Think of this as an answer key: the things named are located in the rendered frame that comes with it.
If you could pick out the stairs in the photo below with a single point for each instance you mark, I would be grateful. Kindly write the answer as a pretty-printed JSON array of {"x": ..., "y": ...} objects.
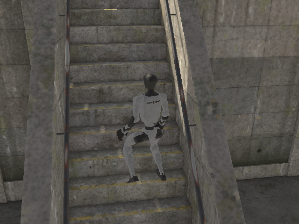
[{"x": 113, "y": 45}]

